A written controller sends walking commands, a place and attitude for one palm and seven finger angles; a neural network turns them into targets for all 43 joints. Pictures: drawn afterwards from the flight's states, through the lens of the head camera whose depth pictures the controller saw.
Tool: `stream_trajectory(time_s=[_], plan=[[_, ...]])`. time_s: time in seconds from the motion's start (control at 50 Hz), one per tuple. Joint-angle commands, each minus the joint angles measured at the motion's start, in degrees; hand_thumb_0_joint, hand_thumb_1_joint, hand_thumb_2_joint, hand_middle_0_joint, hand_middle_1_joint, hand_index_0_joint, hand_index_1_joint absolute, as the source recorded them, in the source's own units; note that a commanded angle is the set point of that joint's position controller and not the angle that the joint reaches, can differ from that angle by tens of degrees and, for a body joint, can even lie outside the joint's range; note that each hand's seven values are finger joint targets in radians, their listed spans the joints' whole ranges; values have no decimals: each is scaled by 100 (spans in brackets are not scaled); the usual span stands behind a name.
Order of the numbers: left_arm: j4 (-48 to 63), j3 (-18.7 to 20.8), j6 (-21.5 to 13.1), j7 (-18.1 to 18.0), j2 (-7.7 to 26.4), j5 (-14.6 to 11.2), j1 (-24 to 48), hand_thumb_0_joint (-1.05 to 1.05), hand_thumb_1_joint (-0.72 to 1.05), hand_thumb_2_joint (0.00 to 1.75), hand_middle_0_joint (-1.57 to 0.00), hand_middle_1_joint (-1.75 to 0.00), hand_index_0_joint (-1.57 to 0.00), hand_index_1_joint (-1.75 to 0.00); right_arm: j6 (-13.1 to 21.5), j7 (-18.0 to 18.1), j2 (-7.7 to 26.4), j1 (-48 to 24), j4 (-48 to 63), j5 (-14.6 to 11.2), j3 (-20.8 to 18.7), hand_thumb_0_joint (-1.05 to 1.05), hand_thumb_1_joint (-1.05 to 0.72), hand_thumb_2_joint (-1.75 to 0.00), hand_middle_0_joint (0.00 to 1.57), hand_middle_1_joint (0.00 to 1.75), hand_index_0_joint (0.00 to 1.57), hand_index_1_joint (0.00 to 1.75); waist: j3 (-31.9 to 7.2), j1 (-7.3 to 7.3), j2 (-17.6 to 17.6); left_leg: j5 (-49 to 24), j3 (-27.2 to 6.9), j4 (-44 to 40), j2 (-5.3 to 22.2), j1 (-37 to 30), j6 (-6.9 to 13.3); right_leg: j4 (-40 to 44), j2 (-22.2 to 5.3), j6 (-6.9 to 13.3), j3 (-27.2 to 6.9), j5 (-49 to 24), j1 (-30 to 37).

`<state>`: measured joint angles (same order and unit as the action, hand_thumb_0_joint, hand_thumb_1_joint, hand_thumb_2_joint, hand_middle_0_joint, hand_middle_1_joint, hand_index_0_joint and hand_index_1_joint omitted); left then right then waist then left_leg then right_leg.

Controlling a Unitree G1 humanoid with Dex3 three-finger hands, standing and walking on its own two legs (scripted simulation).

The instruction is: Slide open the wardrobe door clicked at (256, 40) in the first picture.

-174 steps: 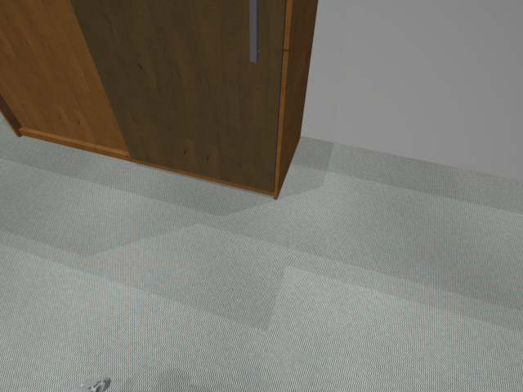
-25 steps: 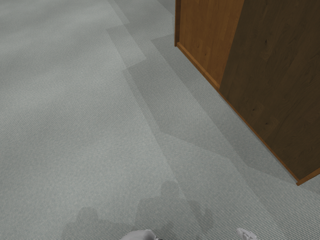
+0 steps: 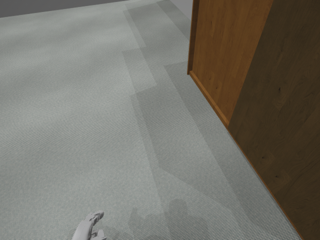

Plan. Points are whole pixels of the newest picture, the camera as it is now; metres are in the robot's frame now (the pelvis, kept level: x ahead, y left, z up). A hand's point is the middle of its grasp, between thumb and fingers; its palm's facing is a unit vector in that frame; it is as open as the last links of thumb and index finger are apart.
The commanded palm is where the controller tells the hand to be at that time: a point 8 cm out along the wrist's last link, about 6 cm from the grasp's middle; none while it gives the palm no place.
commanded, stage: walk to a spot facing it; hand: right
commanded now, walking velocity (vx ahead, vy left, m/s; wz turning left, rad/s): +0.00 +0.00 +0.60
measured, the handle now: out of the picture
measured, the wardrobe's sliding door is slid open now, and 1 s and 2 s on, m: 0.00 0.00 0.00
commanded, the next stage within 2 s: turn to face it in 0.48 s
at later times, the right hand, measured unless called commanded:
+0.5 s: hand (196, 186) +0.31 -0.11 -0.15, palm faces -0.28 +0.92 -0.27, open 7.4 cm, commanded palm none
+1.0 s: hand (214, 198) +0.28 -0.16 -0.16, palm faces -0.22 +0.96 -0.19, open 7.4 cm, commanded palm none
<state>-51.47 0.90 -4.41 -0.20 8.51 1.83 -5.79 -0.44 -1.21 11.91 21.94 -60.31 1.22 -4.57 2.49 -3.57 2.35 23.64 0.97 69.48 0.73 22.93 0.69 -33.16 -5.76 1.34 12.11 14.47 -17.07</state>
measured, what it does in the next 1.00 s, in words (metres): walks ahead, turning left: left foot, then right foot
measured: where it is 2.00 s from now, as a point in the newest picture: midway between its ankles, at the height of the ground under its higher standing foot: outside the picture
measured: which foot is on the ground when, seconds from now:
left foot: up 0.00-0.34, down 0.36-0.80, up 0.82-1.00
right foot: down 0.00-0.36, up 0.38-0.76, down 0.78-1.00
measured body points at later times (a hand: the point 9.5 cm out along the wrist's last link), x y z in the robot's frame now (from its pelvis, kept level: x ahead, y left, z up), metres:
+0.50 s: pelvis +0.12 +0.04 -0.01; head +0.17 +0.08 +0.44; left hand +0.05 +0.28 -0.17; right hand +0.33 -0.16 -0.13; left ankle +0.16 +0.13 -0.73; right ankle +0.10 -0.12 -0.65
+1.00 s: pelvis +0.17 +0.00 +0.01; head +0.20 -0.01 +0.46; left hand +0.13 +0.24 -0.13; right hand +0.29 -0.21 -0.15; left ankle +0.09 +0.13 -0.67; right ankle +0.22 -0.08 -0.73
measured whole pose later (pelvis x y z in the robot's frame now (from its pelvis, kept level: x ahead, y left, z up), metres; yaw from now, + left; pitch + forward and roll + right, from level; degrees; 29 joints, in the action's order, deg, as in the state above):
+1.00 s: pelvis +0.17 +0.00 +0.01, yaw +15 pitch +2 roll +2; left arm -57.1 1.6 1.3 -0.8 9.5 1.5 -14.9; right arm -2.5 0.9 11.5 12.3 -56.4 0.6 -3.3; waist 1.6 0.8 0.8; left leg 25.3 1.2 51.5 1.0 21.7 -3.1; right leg -25.1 0.1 2.3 -0.2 10.3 -16.4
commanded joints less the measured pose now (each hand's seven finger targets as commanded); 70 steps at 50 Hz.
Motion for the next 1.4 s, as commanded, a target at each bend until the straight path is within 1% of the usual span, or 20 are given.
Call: stream_trajectory(time_s=[0.0,0.24,0.3,0.32,0.34,0.36,0.4,0.44,0.48,0.66,0.72,0.8,0.9,0.98,1.14,1.16,1.2,1.24,1.3,1.38], plan=[[-120,259,-45,-120,768,-51,-861,0,90,90,-20,-30,-20,-30,52,-104,145,-160,621,70,-142,0,-90,-90,20,30,20,30,118,243,-1104,-823,-9,323,580,1126,-139,2154,-1529,174,-938,-67,370],[-355,459,176,-110,1098,-7,-1353,0,90,90,-20,-30,-20,-30,-91,-107,27,-1461,1154,46,-103,0,-90,-90,20,30,20,30,90,548,-1274,-1035,653,-2523,370,757,-251,1183,-1617,348,486,-2619,1282],[-278,520,256,-81,1286,-27,-1310,0,90,90,-20,-30,-20,-30,18,-61,304,-918,1063,62,-118,0,-90,-90,20,30,20,30,-412,205,-1036,-1119,917,-3472,-32,-524,-34,-282,-1590,92,634,-3546,1317],[-193,492,269,-41,1249,-69,-1367,0,90,90,-20,-30,-20,-30,125,-25,655,-340,909,81,-192,0,-90,-90,20,30,20,30,-856,-113,-495,-2093,640,-4067,134,-1909,110,-1558,-1405,-178,666,-3169,565],[41,390,274,5,856,-129,-1500,0,90,90,-20,-30,-20,-30,228,57,1411,211,806,75,-333,0,-90,-90,20,30,20,30,-1523,-271,1144,-5003,-1633,-4014,1755,-3619,766,-3224,-516,-570,603,914,-1305],[200,359,306,-94,825,-139,-1197,0,90,90,-20,-30,-20,-30,189,128,1722,500,685,-104,-370,0,-90,-90,20,30,20,30,-1791,-344,1104,-7485,-2244,-3999,2480,-3684,1366,-4328,-123,-657,-244,2475,-1876],[269,349,363,-171,960,-135,-939,0,90,90,-20,-30,-20,-30,79,247,1455,-255,954,-118,-342,0,-90,-90,20,30,20,30,-1702,-138,859,-5482,-2163,-4275,2126,-3203,1341,-4497,-373,-636,-1123,1789,-2011],[136,317,515,-148,904,-62,-860,0,90,90,-20,-30,-20,-30,41,276,1054,-1113,1187,-95,-181,0,-90,-90,20,30,20,30,-912,272,172,-4382,-1364,-4626,1590,-1670,995,-3908,-499,-692,-1043,1085,-1499],[24,296,647,-147,817,-40,-1136,0,90,90,-20,-30,-20,-30,41,267,1030,-1465,1259,-38,-139,0,-90,-90,20,30,20,30,-626,518,254,-3685,-1128,-4884,1382,-836,909,-3447,-387,-723,-977,930,-1115],[69,185,562,-70,619,-96,-857,0,90,90,-20,-30,-20,-30,11,252,855,-1208,1170,54,-61,0,-90,-90,20,30,20,30,-627,351,596,-1824,-1265,-5137,1114,-760,918,-1421,125,-432,-879,844,-383],[-268,101,443,-50,485,-107,-1276,0,90,90,-20,-30,-20,-30,50,290,650,-1239,961,-30,71,0,-90,-90,20,30,20,30,-531,532,285,-842,-789,-4955,861,-500,498,490,203,-341,-925,-208,738],[-91,214,433,-51,1249,-22,-637,0,90,90,-20,-30,-20,-30,-67,261,361,-1036,877,-31,124,0,-90,-90,20,30,20,30,379,269,-2048,-93,231,-3202,47,-449,-279,2401,-1177,504,-3254,654,-733],[-182,332,432,-126,1247,-47,-944,0,90,90,-20,-30,-20,-30,-12,201,373,-1127,836,-26,12,0,-90,-90,20,30,20,30,-402,409,-929,215,-49,-1519,142,612,-342,1616,-910,819,-2771,-2117,987],[-269,434,462,-121,1343,-50,-1383,0,90,90,-20,-30,-20,-30,-1,238,305,-1361,950,-79,13,0,-90,-90,20,30,20,30,-895,665,-1091,409,-86,-1761,95,699,-466,1190,-808,891,-2868,-3263,1736],[27,593,616,-35,1519,-63,-796,0,90,90,-20,-30,-20,-30,-44,285,463,-734,880,-150,-33,0,-90,-90,20,30,20,30,-1012,352,-1196,-464,29,-3981,-145,-1081,-362,1076,-342,578,-3299,-1858,430],[89,593,637,-8,1439,-93,-678,0,90,90,-20,-30,-20,-30,-25,309,604,-475,831,-133,-68,0,-90,-90,20,30,20,30,-947,201,-962,-956,-9,-4821,23,-1835,-309,922,-103,319,-3166,-1075,-246],[346,531,662,53,882,-93,-634,0,90,90,-20,-30,-20,-30,12,363,1492,-564,981,17,-196,0,-90,-90,20,30,20,30,-463,118,1482,-395,-2254,-5853,2596,-2220,622,-1411,1055,-433,-1439,1615,-2197],[198,602,778,93,1080,-12,-508,0,90,90,-20,-30,-20,-30,19,372,1198,-1209,1178,-33,-140,0,-90,-90,20,30,20,30,-3,381,997,-471,-1587,-5759,2266,-827,648,-3001,567,-352,-1620,1316,-1787],[19,564,809,174,999,-41,-799,0,90,90,-20,-30,-20,-30,71,345,818,-1556,1287,-8,-6,0,-90,-90,20,30,20,30,289,651,676,-1763,-280,-5300,1701,-769,489,-3645,354,-501,-1256,608,-1748],[228,495,808,186,953,-57,-217,0,90,90,-20,-30,-20,-30,77,337,1037,-947,1177,24,-30,0,-90,-90,20,30,20,30,109,290,728,-2695,8,-5009,1859,-1329,616,-2830,280,-623,-940,852,-1556]])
